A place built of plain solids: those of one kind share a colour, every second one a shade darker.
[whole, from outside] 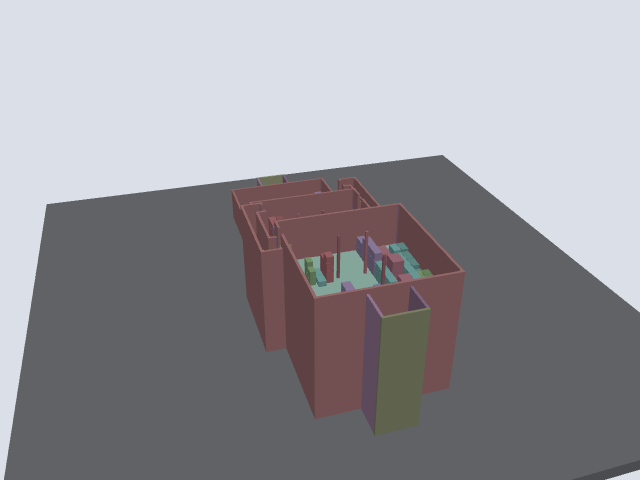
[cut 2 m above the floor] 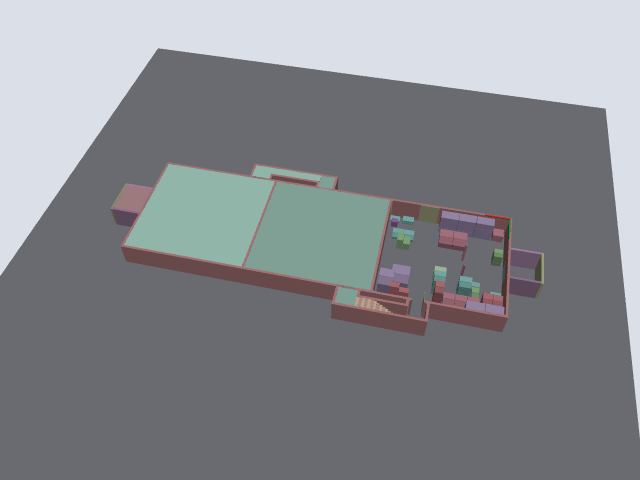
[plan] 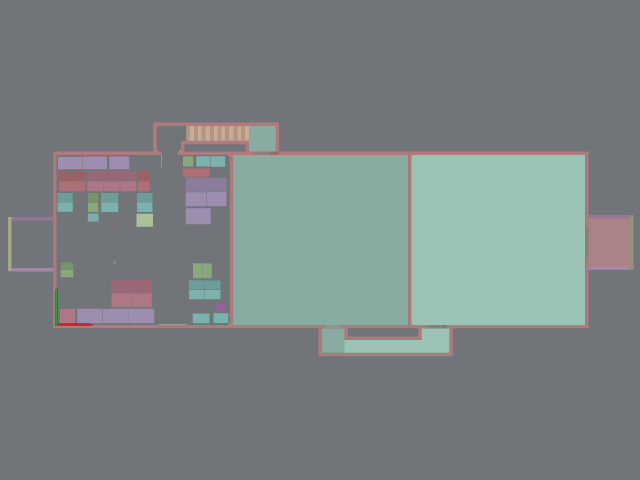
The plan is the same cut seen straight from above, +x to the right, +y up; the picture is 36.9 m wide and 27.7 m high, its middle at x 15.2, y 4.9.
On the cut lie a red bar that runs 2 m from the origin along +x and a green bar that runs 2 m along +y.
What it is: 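A bonded warehouse up a steep quayside street; two or three stores in a row up the hill, each one storey, its floor a whole storey over the one below; closed straight stairs of 38 to 42 degrees between two walls, 0.74 to 1.05 m broad, in lean-to passages along the stores' sides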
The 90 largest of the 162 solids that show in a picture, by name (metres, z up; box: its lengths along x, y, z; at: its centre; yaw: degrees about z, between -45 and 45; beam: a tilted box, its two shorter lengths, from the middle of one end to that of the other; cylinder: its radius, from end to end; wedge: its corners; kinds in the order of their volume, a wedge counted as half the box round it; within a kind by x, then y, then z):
{
 "raised_1": {"box": [1.53, 1.48, 3.11], "at": [11.86, 10.74, 1.5]},
 "raised_2": {"box": [10.09, 9.8, 3.11], "at": [15.24, 4.9, 1.5]},
 "raised_3": {"box": [1.3, 1.41, 3.11], "at": [15.96, -0.91, 1.5]},
 "raised_4": {"box": [4.46, 0.75, 3.11], "at": [18.84, -1.24, 1.5]},
 "raised_5": {"box": [1.59, 1.41, 6.57], "at": [21.87, -0.91, 3.23]},
 "raised_6": {"box": [10.01, 9.8, 6.57], "at": [25.49, 4.9, 3.23]},
 "wall_1": {"box": [0.2, 10.2, 3.41], "at": [-0.1, 4.9, 1.66]},
 "wall_2": {"box": [6.18, 0.2, 3.41], "at": [2.89, 9.9, 1.66]},
 "wall_3": {"box": [10.39, 0.2, 3.41], "at": [5.0, -0.1, 1.66]},
 "wall_4": {"box": [0.2, 1.88, 5.81], "at": [5.68, 10.74, 2.85]},
 "wall_5": {"box": [0.45, 0.2, 5.81], "at": [5.81, 9.9, 2.85]},
 "wall_6": {"box": [1.79, 0.2, 5.81], "at": [6.48, 11.58, 2.85]},
 "wall_7": {"box": [0.2, 0.82, 5.81], "at": [7.28, 10.21, 2.85]},
 "wall_8": {"box": [3.21, 0.2, 3.41], "at": [8.58, 9.9, 1.66]},
 "wall_9": {"box": [3.92, 0.2, 5.81], "at": [9.14, 10.53, 2.85]},
 "wall_10": {"box": [4.32, 0.2, 5.81], "at": [9.14, 11.58, 2.85]},
 "wall_11": {"box": [0.2, 10.2, 6.77], "at": [10.09, 4.9, 3.33]},
 "wall_12": {"box": [1.3, 0.2, 6.77], "at": [10.64, 9.9, 3.33]},
 "wall_13": {"box": [0.2, 0.82, 5.81], "at": [11.0, 10.21, 2.85]},
 "wall_14": {"box": [0.51, 0.2, 6.77], "at": [11.15, 9.9, 3.33]},
 "wall_15": {"box": [1.93, 0.2, 5.81], "at": [11.86, 11.58, 2.85]},
 "wall_16": {"box": [0.2, 1.88, 5.81], "at": [12.73, 10.74, 2.85]},
 "wall_17": {"box": [5.5, 0.2, 6.77], "at": [12.74, -0.1, 3.33]},
 "wall_18": {"box": [0.2, 1.81, 9.17], "at": [15.21, -0.91, 4.54]},
 "wall_19": {"box": [1.7, 0.2, 9.17], "at": [15.96, -1.71, 4.54]},
 "wall_20": {"box": [8.06, 0.2, 6.77], "at": [16.46, 9.9, 3.33]},
 "wall_21": {"box": [0.2, 0.86, 9.17], "at": [16.71, -0.43, 4.54]},
 "wall_22": {"box": [4.06, 0.2, 6.77], "at": [18.45, -0.1, 3.33]},
 "wall_23": {"box": [4.86, 0.2, 9.17], "at": [18.84, -1.71, 4.54]},
 "wall_24": {"box": [4.46, 0.2, 9.17], "at": [18.84, -0.76, 4.54]},
 "wall_25": {"box": [0.2, 10.2, 10.13], "at": [20.39, 4.9, 5.01]},
 "wall_26": {"box": [0.99, 0.2, 10.13], "at": [20.78, -0.1, 5.01]},
 "wall_27": {"box": [0.2, 0.86, 9.17], "at": [20.97, -0.43, 4.54]},
 "wall_28": {"box": [0.53, 0.2, 10.13], "at": [21.14, -0.1, 5.01]},
 "wall_29": {"box": [1.99, 0.2, 9.17], "at": [21.87, -1.71, 4.54]},
 "wall_30": {"box": [0.2, 1.81, 9.17], "at": [22.76, -0.91, 4.54]},
 "wall_31": {"box": [10.41, 0.2, 10.13], "at": [25.49, 9.9, 5.01]},
 "wall_32": {"box": [8.24, 0.2, 10.13], "at": [26.58, -0.1, 5.01]},
 "wall_33": {"box": [0.2, 10.2, 10.13], "at": [30.6, 4.9, 5.01]},
 "area_1": {"box": [2.4, 2.77, 6.57], "at": [31.9, 4.76, 3.23]},
 "lot_bales_1": {"box": [1.41, 0.73, 0.62], "at": [0.78, 9.34, 1.56]},
 "lot_bales_2": {"box": [1.46, 0.83, 0.67], "at": [1.92, 0.51, 0.28]},
 "lot_bales_3": {"box": [1.46, 0.83, 0.62], "at": [1.92, 0.51, 0.93]},
 "lot_bales_4": {"box": [1.46, 0.83, 0.62], "at": [1.92, 0.51, 1.56]},
 "lot_bales_5": {"box": [1.41, 0.73, 0.62], "at": [2.21, 9.35, 1.56]},
 "lot_bales_6": {"box": [1.46, 0.83, 0.67], "at": [3.41, 0.51, 0.28]},
 "lot_bales_7": {"box": [1.46, 0.83, 0.62], "at": [3.41, 0.51, 0.93]},
 "lot_bales_8": {"box": [1.46, 0.83, 0.62], "at": [3.41, 0.52, 1.56]},
 "lot_bales_9": {"box": [1.16, 0.73, 0.76], "at": [3.62, 9.35, 0.33]},
 "lot_bales_10": {"box": [1.46, 0.83, 0.62], "at": [4.89, 0.52, 1.56]},
 "lot_bales_11": {"box": [1.46, 0.83, 0.62], "at": [4.9, 0.51, 0.93]},
 "lot_bales_12": {"box": [1.16, 0.81, 0.62], "at": [8.04, 7.26, 1.56]},
 "lot_bales_13": {"box": [1.16, 0.81, 0.62], "at": [8.04, 8.09, 1.56]},
 "lot_bales_14": {"box": [1.45, 0.93, 0.75], "at": [8.17, 6.27, 0.32]},
 "lot_bales_15": {"box": [1.16, 0.81, 0.67], "at": [9.22, 8.09, 0.28]},
 "lot_bales_16": {"box": [1.16, 0.81, 0.62], "at": [9.22, 8.09, 0.93]},
 "lot_bales_17": {"box": [1.16, 0.81, 0.62], "at": [9.23, 7.25, 0.93]},
 "lot_bales_18": {"box": [1.25, 0.58, 0.7], "at": [21.24, 6.56, 6.82]},
 "lot_bales_19": {"box": [1.25, 0.58, 0.65], "at": [21.24, 6.57, 7.49]},
 "lot_bales_20": {"box": [1.25, 0.58, 0.65], "at": [22.52, 6.56, 8.14]},
 "lot_bales_21": {"box": [1.25, 0.58, 0.7], "at": [23.79, 6.56, 6.82]},
 "lot_bales_22": {"box": [1.25, 0.58, 0.65], "at": [23.79, 6.57, 8.14]},
 "lot_bales_23": {"box": [1.25, 0.58, 0.65], "at": [23.8, 6.56, 7.49]},
 "lot_bales_24": {"box": [1.36, 0.64, 0.64], "at": [27.89, 3.07, 8.13]},
 "area_side_1": {"box": [2.4, 0.2, 3.25], "at": [-1.4, 3.19, 1.57]},
 "area_side_2": {"box": [2.4, 0.2, 3.25], "at": [-1.4, 6.13, 1.57]},
 "area_side_3": {"box": [2.4, 0.2, 9.77], "at": [31.9, 3.28, 4.83]},
 "area_side_4": {"box": [2.4, 0.2, 9.77], "at": [31.9, 6.25, 4.83]},
 "area_end_1": {"box": [0.2, 3.14, 3.25], "at": [-2.7, 4.66, 1.57]},
 "area_end_2": {"box": [0.2, 3.17, 9.77], "at": [33.2, 4.76, 4.83]},
 "lot_crates_1": {"box": [0.89, 0.83, 0.77], "at": [0.63, 0.51, 0.34]},
 "lot_crates_2": {"box": [1.15, 0.81, 0.6], "at": [3.74, 1.42, 0.25]},
 "lot_crates_3": {"box": [1.15, 0.81, 0.6], "at": [3.74, 2.24, 0.25]},
 "lot_crates_4": {"box": [1.15, 0.81, 0.6], "at": [4.91, 1.41, 0.25]},
 "lot_crates_5": {"box": [1.15, 0.81, 0.6], "at": [4.91, 2.24, 0.25]},
 "lot_crates_6": {"box": [1.15, 0.87, 0.72], "at": [23.33, 7.36, 7.6]},
 "lot_crates_7": {"box": [1.15, 0.87, 0.72], "at": [25.67, 7.36, 7.6]},
 "lot_crates_8": {"box": [1.15, 0.87, 0.72], "at": [25.67, 7.36, 8.32]},
 "lot_crates_9": {"box": [1.01, 0.87, 0.56], "at": [27.64, 7.36, 7.92]},
 "doorway_1": {"box": [0.9, 0.2, 3.11], "at": [11.86, 9.9, 1.5]},
 "doorway_2": {"box": [0.93, 0.2, 3.11], "at": [15.96, -0.1, 1.5]},
 "doorway_3": {"box": [0.93, 0.2, 6.57], "at": [21.87, -0.1, 3.23]},
 "doorway_4": {"box": [0.2, 1.77, 6.57], "at": [30.6, 4.76, 3.23]},
 "flight_1": {"box": [0.23, 0.86, 2.15], "at": [9.85, 11.05, 1.03]},
 "flight_2": {"box": [0.23, 0.86, 2.34], "at": [10.08, 11.05, 1.12]},
 "flight_3": {"box": [0.23, 0.86, 2.54], "at": [10.31, 11.05, 1.22]},
 "flight_4": {"box": [0.23, 0.86, 2.73], "at": [10.53, 11.05, 1.31]},
 "flight_5": {"box": [0.23, 0.86, 2.92], "at": [10.76, 11.05, 1.41]},
 "flight_6": {"box": [0.23, 0.86, 3.11], "at": [10.99, 11.05, 1.5]},
 "scales_1": {"box": [0.95, 0.75, 1.25], "at": [5.09, 6.04, 0.57]}
}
